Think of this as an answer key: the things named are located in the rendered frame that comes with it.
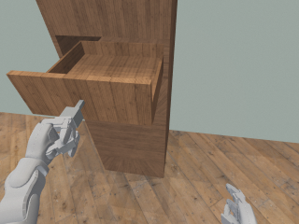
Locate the handle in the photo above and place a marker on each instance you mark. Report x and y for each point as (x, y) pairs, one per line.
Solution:
(74, 112)

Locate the cabinet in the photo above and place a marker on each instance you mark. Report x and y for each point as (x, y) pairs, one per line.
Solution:
(122, 147)

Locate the robot left forearm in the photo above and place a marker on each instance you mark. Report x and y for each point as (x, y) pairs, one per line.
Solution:
(23, 188)

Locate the drawer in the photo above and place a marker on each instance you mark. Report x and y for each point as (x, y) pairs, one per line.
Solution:
(118, 81)

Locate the right robot hand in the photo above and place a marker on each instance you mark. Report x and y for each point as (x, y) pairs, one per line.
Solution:
(242, 211)

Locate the left robot hand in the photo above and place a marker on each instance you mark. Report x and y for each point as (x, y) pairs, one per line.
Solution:
(46, 144)

